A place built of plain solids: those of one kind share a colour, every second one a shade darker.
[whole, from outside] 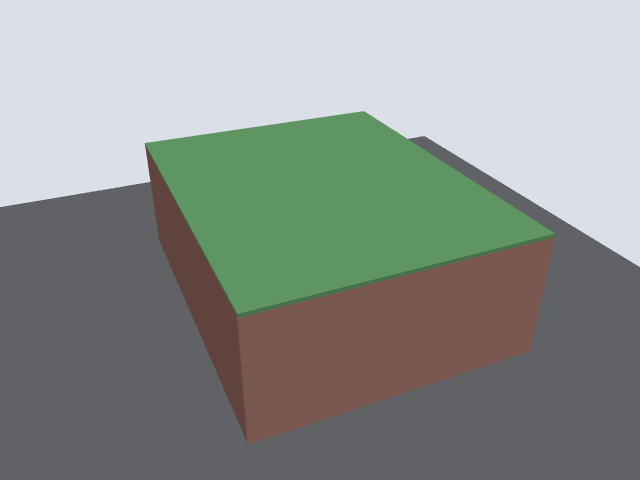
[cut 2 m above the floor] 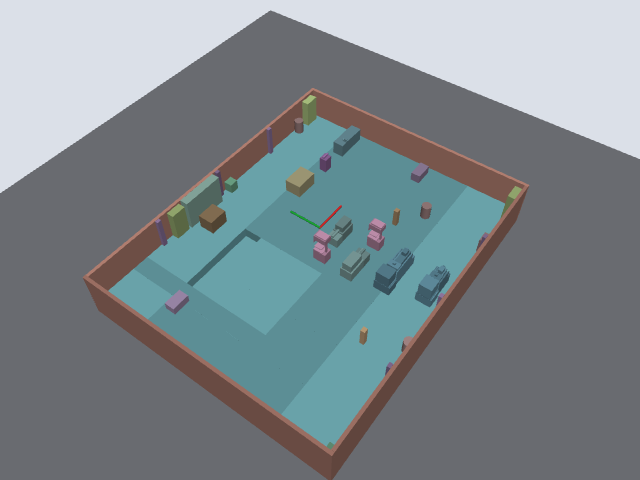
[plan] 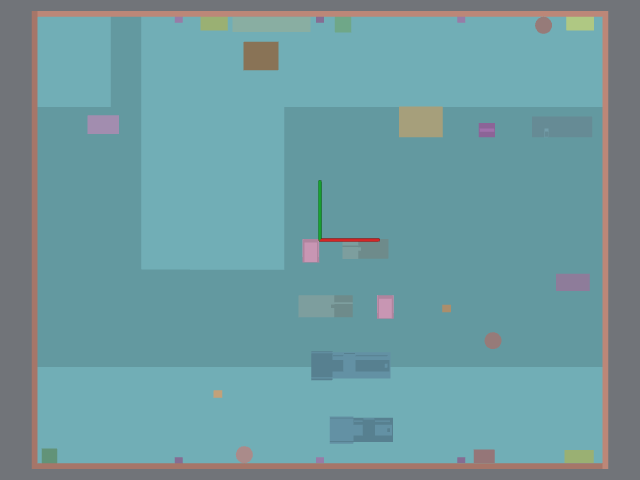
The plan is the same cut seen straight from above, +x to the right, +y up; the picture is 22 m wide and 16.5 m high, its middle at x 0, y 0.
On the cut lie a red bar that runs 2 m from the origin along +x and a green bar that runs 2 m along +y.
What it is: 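A machine and fitters' shop under lamps; one hall, a truck gangway, bays of machines, benches and stores, erecting floors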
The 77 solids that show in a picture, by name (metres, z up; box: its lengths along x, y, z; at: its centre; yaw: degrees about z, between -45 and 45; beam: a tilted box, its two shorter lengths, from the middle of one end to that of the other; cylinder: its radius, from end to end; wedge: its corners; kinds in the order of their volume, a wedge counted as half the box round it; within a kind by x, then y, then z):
{
 "floor_1": {"box": [2.52, 3.34, 1.14], "at": [-8.45, -2.69, 0.52]},
 "floor_2": {"box": [2.52, 15.34, 1.14], "at": [-8.45, 0.0, 0.52]},
 "floor_3": {"box": [1.05, 8.7, 1.14], "at": [-6.67, 3.32, 0.52]},
 "floor_4": {"box": [2.75, 3.36, 1.14], "at": [-5.83, -2.69, 0.52]},
 "floor_5": {"box": [1.68, 4.38, 1.14], "at": [-5.3, 1.17, 0.52]},
 "floor_6": {"box": [4.93, 1.24, 0.49], "at": [-3.69, 3.96, 0.19]},
 "floor_7": {"box": [3.23, 11.03, 1.14], "at": [-2.85, -2.16, 0.52]},
 "floor_8": {"box": [19.42, 3.31, 1.14], "at": [0.0, -6.02, 0.52]},
 "floor_9": {"box": [19.42, 3.1, 1.14], "at": [0.0, 6.12, 0.52]},
 "floor_10": {"box": [14.17, 3.34, 1.14], "at": [2.63, -2.69, 0.52]},
 "floor_11": {"box": [10.94, 15.34, 1.14], "at": [4.24, 0.0, 0.52]},
 "wall_1": {"box": [0.2, 15.74, 7.06], "at": [-9.81, 0.0, 3.48]},
 "wall_2": {"box": [19.42, 0.2, 7.06], "at": [0.0, -7.77, 3.48]},
 "wall_3": {"box": [19.42, 0.2, 7.06], "at": [0.0, 7.77, 3.48]},
 "wall_4": {"box": [0.2, 15.74, 7.06], "at": [9.81, 0.0, 3.48]},
 "roof_1": {"box": [19.82, 15.74, 0.2], "at": [0.0, 0.0, 7.11]},
 "lathe_1": {"box": [0.73, 1.0, 0.62], "at": [0.06, -4.32, 1.4]},
 "lathe_2": {"box": [0.73, 0.9, 0.05], "at": [0.06, -4.31, 1.74]},
 "lathe_3": {"box": [0.73, 0.83, 0.73], "at": [0.06, -4.31, 2.13]},
 "lathe_4": {"box": [0.82, 0.94, 0.62], "at": [0.74, -6.54, 1.4]},
 "lathe_5": {"box": [0.82, 0.84, 0.05], "at": [0.74, -6.53, 1.74]},
 "lathe_6": {"box": [0.82, 0.77, 0.76], "at": [0.74, -6.52, 2.15]},
 "lathe_7": {"box": [0.42, 0.68, 0.14], "at": [1.01, -4.26, 2.02]},
 "lathe_8": {"box": [1.64, 0.03, 0.53], "at": [1.3, -4.75, 2.03]},
 "lathe_9": {"box": [1.87, 0.04, 0.04], "at": [1.39, -3.98, 1.89]},
 "lathe_10": {"box": [1.96, 0.4, 0.23], "at": [1.41, -4.32, 1.88]},
 "lathe_11": {"box": [1.99, 0.9, 0.67], "at": [1.43, -4.31, 1.43]},
 "lathe_12": {"box": [0.42, 0.63, 0.14], "at": [1.68, -6.48, 2.02]},
 "lathe_13": {"box": [1.01, 0.03, 0.53], "at": [1.71, -6.93, 2.03]},
 "lathe_14": {"box": [1.33, 0.38, 0.23], "at": [1.82, -6.54, 1.88]},
 "lathe_15": {"box": [1.36, 0.84, 0.67], "at": [1.83, -6.53, 1.43]},
 "lathe_16": {"box": [0.36, 0.28, 0.27], "at": [2.04, -4.32, 2.13]},
 "lathe_17": {"box": [0.36, 0.26, 0.27], "at": [2.13, -6.54, 2.13]},
 "shelving_1": {"box": [2.69, 0.53, 2.12], "at": [-1.67, 7.41, 2.15]},
 "cabinet_1": {"box": [0.94, 0.47, 1.88], "at": [-3.64, 7.44, 2.03]},
 "cabinet_2": {"box": [1.01, 0.45, 1.94], "at": [8.91, -7.45, 2.07]},
 "cabinet_3": {"box": [0.96, 0.47, 1.81], "at": [8.94, 7.44, 2.0]},
 "saw_1": {"box": [1.06, 0.58, 0.47], "at": [-0.15, -2.28, 2.01]},
 "saw_2": {"box": [1.23, 0.76, 0.68], "at": [-0.12, -2.28, 1.43]},
 "saw_3": {"box": [0.75, 0.12, 0.12], "at": [0.75, -2.28, 1.83]},
 "saw_4": {"box": [0.75, 0.07, 0.07], "at": [0.75, -2.17, 1.82]},
 "saw_5": {"box": [0.63, 0.76, 0.62], "at": [0.81, -2.28, 1.4]},
 "saw_6": {"box": [0.54, 0.68, 0.62], "at": [1.04, -0.31, 1.4]},
 "saw_7": {"box": [0.63, 0.11, 0.12], "at": [1.09, -0.31, 1.83]},
 "saw_8": {"box": [1.04, 0.68, 0.68], "at": [1.83, -0.31, 1.43]},
 "saw_9": {"box": [0.89, 0.52, 0.39], "at": [1.85, -0.31, 1.97]},
 "pier_1": {"box": [0.28, 0.21, 5.91], "at": [-4.86, -7.57, 4.05]},
 "pier_2": {"box": [0.28, 0.21, 5.91], "at": [-4.86, 7.57, 4.05]},
 "pier_3": {"box": [0.28, 0.21, 5.91], "at": [0.0, -7.57, 4.05]},
 "pier_4": {"box": [0.28, 0.21, 5.91], "at": [0.0, 7.57, 4.05]},
 "pier_5": {"box": [0.28, 0.21, 5.91], "at": [4.86, -7.57, 4.05]},
 "pier_6": {"box": [0.28, 0.21, 5.91], "at": [4.86, 7.57, 4.05]},
 "plate_1": {"box": [1.51, 1.06, 0.87], "at": [3.47, 4.06, 1.53]},
 "bench_1": {"box": [2.08, 0.72, 0.9], "at": [8.32, 3.89, 1.54]},
 "drill_1": {"box": [0.44, 0.67, 0.1], "at": [-0.32, -0.42, 3.07]},
 "drill_2": {"box": [0.54, 0.79, 0.34], "at": [-0.32, -0.38, 2.85]},
 "drill_3": {"box": [0.58, 0.81, 0.74], "at": [-0.32, -0.37, 1.46]},
 "drill_4": {"box": [0.58, 0.61, 0.06], "at": [-0.32, -0.27, 1.86]},
 "drill_5": {"box": [0.48, 0.49, 0.05], "at": [-0.32, -0.25, 2.1]},
 "drill_6": {"box": [0.44, 0.67, 0.1], "at": [2.25, -2.35, 2.98]},
 "drill_7": {"box": [0.54, 0.79, 0.34], "at": [2.25, -2.31, 2.76]},
 "drill_8": {"box": [0.58, 0.81, 0.74], "at": [2.25, -2.3, 1.46]},
 "drill_9": {"box": [0.58, 0.61, 0.06], "at": [2.25, -2.2, 1.86]},
 "drill_10": {"box": [0.48, 0.49, 0.05], "at": [2.25, -2.18, 2.1]},
 "stillage_1": {"box": [1.2, 0.99, 0.91], "at": [-2.03, 6.33, 1.55]},
 "platestack_1": {"box": [1.09, 0.65, 0.48], "at": [-7.45, 3.96, 1.34]},
 "platestack_2": {"box": [1.16, 0.6, 0.57], "at": [8.69, -1.46, 1.38]},
 "drum_1": {"cylinder": 0.29, "from": [-2.6, -7.38, 1.09], "to": [-2.6, -7.38, 1.97]},
 "drum_2": {"cylinder": 0.29, "from": [5.95, -3.46, 1.09], "to": [5.95, -3.46, 1.97]},
 "drum_3": {"cylinder": 0.29, "from": [7.69, 7.38, 1.09], "to": [7.69, 7.38, 1.97]},
 "binsmall_1": {"box": [0.53, 0.51, 0.78], "at": [-9.3, -7.42, 1.49]},
 "binsmall_2": {"box": [0.57, 0.54, 0.67], "at": [0.79, 7.4, 1.43]},
 "trolley_1": {"box": [0.72, 0.47, 1.01], "at": [5.65, -7.44, 1.6]},
 "pedgrinder_1": {"box": [0.56, 0.49, 0.97], "at": [5.74, 3.78, 1.58]},
 "pedgrinder_2": {"box": [0.5, 0.12, 0.12], "at": [5.74, 3.78, 2.17]},
 "pendant_1": {"box": [0.3, 0.26, 1.17], "at": [-3.51, -5.29, 1.68]},
 "pendant_2": {"box": [0.3, 0.26, 1.17], "at": [4.35, -2.36, 1.68]}
}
